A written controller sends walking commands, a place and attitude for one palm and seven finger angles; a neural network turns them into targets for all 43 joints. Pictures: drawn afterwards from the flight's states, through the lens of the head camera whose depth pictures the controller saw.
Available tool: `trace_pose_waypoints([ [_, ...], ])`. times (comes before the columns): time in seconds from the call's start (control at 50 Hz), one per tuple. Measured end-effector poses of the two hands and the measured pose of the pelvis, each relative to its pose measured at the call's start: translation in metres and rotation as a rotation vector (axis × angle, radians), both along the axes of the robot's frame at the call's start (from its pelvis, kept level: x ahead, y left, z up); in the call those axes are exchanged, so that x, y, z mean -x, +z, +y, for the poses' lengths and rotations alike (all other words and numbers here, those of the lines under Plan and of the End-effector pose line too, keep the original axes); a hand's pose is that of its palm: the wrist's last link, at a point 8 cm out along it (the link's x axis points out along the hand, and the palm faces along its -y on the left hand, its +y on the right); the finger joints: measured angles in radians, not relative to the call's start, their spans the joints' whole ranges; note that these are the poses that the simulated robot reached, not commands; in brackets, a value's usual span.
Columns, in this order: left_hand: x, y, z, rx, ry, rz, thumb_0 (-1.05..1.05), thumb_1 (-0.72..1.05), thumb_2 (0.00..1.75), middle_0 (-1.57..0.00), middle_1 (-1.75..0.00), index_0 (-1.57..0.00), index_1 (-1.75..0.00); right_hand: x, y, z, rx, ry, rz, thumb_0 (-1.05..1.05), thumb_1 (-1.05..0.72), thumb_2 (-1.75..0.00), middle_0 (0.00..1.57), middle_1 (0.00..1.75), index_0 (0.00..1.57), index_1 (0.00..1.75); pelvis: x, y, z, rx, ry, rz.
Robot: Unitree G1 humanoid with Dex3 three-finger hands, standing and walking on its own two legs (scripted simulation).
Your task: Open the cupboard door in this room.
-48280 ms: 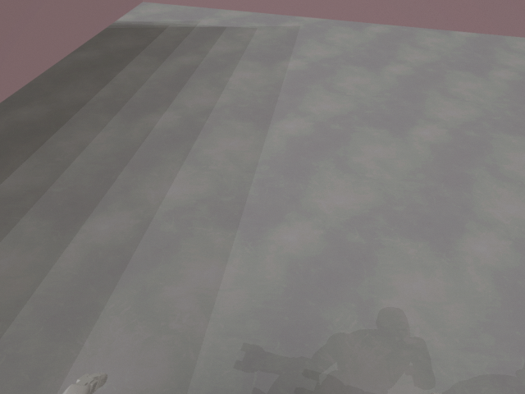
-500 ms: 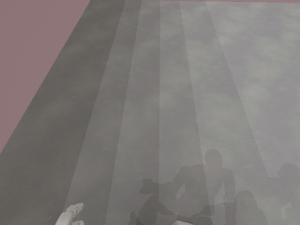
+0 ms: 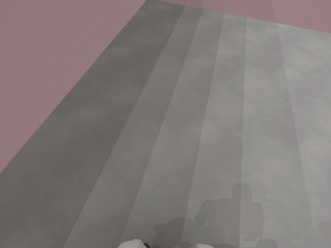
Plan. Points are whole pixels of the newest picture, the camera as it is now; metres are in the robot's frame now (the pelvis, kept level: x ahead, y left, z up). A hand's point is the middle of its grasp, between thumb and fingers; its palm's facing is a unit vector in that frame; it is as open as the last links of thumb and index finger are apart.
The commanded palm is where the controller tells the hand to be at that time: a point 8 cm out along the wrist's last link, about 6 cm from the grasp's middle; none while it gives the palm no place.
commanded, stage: turn to face it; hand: left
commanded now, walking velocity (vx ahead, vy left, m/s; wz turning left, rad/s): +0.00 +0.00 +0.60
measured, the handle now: out of the picture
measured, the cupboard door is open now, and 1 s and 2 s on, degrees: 49 49 49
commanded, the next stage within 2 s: none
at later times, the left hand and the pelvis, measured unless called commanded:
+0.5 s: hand out of the picture +0.03 +0.14 -0.15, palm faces +0.31 -0.92 -0.25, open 7.4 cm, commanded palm none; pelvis +0.03 -0.07 +0.01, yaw +18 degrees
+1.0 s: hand out of the picture +0.01 +0.15 -0.14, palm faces +0.58 -0.75 -0.32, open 7.3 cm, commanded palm none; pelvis +0.06 -0.09 +0.00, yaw +37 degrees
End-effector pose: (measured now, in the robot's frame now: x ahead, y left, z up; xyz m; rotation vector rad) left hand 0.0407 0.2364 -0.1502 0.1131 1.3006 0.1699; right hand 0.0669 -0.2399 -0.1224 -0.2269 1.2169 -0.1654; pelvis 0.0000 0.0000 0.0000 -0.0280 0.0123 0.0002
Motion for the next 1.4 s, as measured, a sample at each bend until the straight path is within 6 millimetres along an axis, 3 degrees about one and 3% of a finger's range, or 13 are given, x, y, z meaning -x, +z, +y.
trace_pose_waypoints([
  [0.12, -0.021, 0.021, 0.005, -0.054, 0.036, -0.073, 0.01, 0.91, 0.89, -0.20, -0.30, -0.20, -0.30, -0.016, 0.003, -0.009, -0.022, 0.043, 0.020, 0.00, -0.91, -0.90, 0.21, 0.30, 0.20, 0.30, -0.006, 0.008, -0.013, 0.012, 0.059, 0.019],
  [0.22, -0.026, 0.033, -0.004, -0.101, 0.069, -0.114, 0.01, 0.91, 0.89, -0.20, -0.30, -0.20, -0.30, -0.029, -0.002, -0.034, -0.035, 0.066, 0.029, 0.00, -0.91, -0.90, 0.21, 0.30, 0.20, 0.30, -0.010, 0.008, -0.035, 0.009, 0.121, 0.024],
  [0.28, -0.019, 0.035, -0.014, -0.139, 0.095, -0.135, 0.00, 0.91, 0.89, -0.20, -0.30, -0.20, -0.30, -0.041, -0.011, -0.053, -0.040, 0.082, 0.036, 0.00, -0.91, -0.90, 0.21, 0.30, 0.20, 0.30, -0.013, 0.001, -0.053, -0.028, 0.151, 0.032],
  [0.34, -0.001, 0.040, -0.026, -0.145, 0.140, -0.102, 0.00, 0.91, 0.89, -0.20, -0.30, -0.20, -0.30, -0.058, -0.007, -0.067, -0.032, 0.125, 0.047, 0.01, -0.91, -0.90, 0.21, 0.30, 0.20, 0.30, -0.017, 0.006, -0.060, -0.037, 0.202, 0.021],
  [0.44, 0.020, 0.040, -0.045, -0.112, 0.208, -0.057, 0.01, 0.91, 0.89, -0.20, -0.30, -0.20, -0.30, -0.090, 0.006, -0.073, -0.015, 0.197, 0.042, 0.01, -0.91, -0.90, 0.20, 0.30, 0.19, 0.30, -0.028, 0.015, -0.066, -0.066, 0.274, 0.019],
  [0.54, 0.045, 0.026, -0.054, -0.065, 0.287, -0.029, 0.01, 0.91, 0.89, -0.20, -0.30, -0.21, -0.30, -0.134, 0.009, -0.051, 0.006, 0.319, 0.015, 0.01, -0.91, -0.90, 0.20, 0.30, 0.19, 0.30, -0.032, 0.010, -0.062, -0.069, 0.347, 0.015],
  [0.64, 0.074, 0.000, -0.044, -0.041, 0.373, 0.022, 0.01, 0.91, 0.89, -0.20, -0.30, -0.21, -0.30, -0.174, 0.005, -0.015, 0.018, 0.433, -0.083, 0.01, -0.91, -0.90, 0.20, 0.30, 0.19, 0.30, -0.033, -0.009, -0.050, -0.050, 0.416, 0.014],
  [0.78, 0.066, 0.019, -0.029, -0.097, 0.456, -0.037, 0.01, 0.91, 0.89, -0.20, -0.30, -0.20, -0.30, -0.182, 0.008, 0.002, 0.005, 0.526, -0.062, 0.00, -0.91, -0.90, 0.20, 0.30, 0.20, 0.30, -0.037, 0.002, -0.060, -0.023, 0.498, 0.009],
  [0.92, 0.054, 0.036, -0.039, -0.193, 0.502, -0.122, 0.01, 0.91, 0.89, -0.20, -0.30, -0.20, -0.30, -0.202, -0.014, -0.007, -0.048, 0.568, -0.016, 0.01, -0.91, -0.90, 0.21, 0.30, 0.20, 0.30, -0.055, -0.005, -0.083, -0.040, 0.577, 0.024],
  [1.06, 0.073, 0.044, -0.076, -0.158, 0.599, -0.066, 0.01, 0.91, 0.89, -0.20, -0.30, -0.20, -0.30, -0.230, -0.002, 0.000, -0.043, 0.638, 0.020, 0.01, -0.91, -0.90, 0.20, 0.30, 0.20, 0.30, -0.068, 0.010, -0.086, -0.058, 0.680, 0.025],
  [1.18, 0.097, 0.027, -0.098, -0.084, 0.693, -0.038, 0.01, 0.91, 0.89, -0.20, -0.30, -0.21, -0.30, -0.252, 0.008, 0.036, -0.022, 0.749, -0.002, 0.01, -0.91, -0.90, 0.20, 0.30, 0.19, 0.30, -0.070, 0.009, -0.077, -0.059, 0.762, 0.026],
  [1.28, 0.129, 0.001, -0.100, -0.040, 0.787, 0.003, 0.01, 0.91, 0.89, -0.20, -0.30, -0.21, -0.30, -0.264, 0.007, 0.075, -0.007, 0.851, -0.076, 0.01, -0.91, -0.90, 0.20, 0.30, 0.19, 0.30, -0.063, -0.006, -0.065, -0.040, 0.827, 0.016],
  [1.4, 0.135, 0.013, -0.086, -0.072, 0.854, -0.012, 0.01, 0.91, 0.89, -0.20, -0.30, -0.20, -0.30, -0.259, 0.016, 0.086, 0.013, 0.910, -0.059, 0.00, -0.91, -0.90, 0.20, 0.30, 0.20, 0.30, -0.066, 0.005, -0.066, -0.014, 0.890, 0.012],
])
